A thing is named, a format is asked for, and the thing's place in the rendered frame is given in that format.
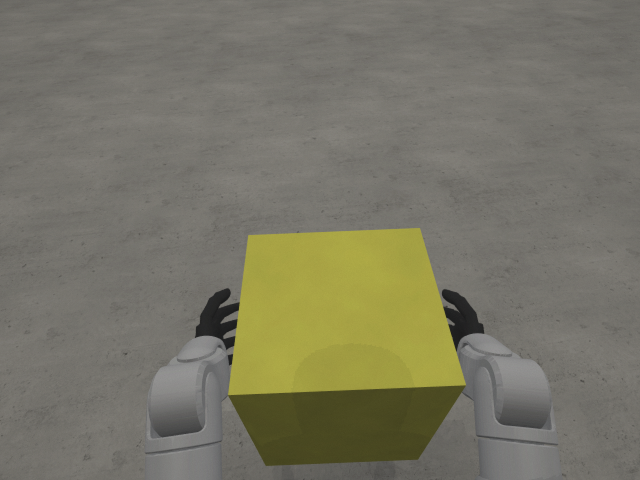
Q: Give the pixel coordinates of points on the carton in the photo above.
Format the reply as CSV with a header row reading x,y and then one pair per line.
x,y
342,352

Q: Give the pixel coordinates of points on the left robot forearm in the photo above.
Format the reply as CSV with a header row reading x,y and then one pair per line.
x,y
184,413

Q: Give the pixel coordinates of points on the robot right hand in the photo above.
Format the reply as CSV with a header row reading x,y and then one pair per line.
x,y
466,321

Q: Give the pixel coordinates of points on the robot left hand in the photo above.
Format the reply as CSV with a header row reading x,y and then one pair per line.
x,y
212,315

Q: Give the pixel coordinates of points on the right robot forearm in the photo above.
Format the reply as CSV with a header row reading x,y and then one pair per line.
x,y
513,407

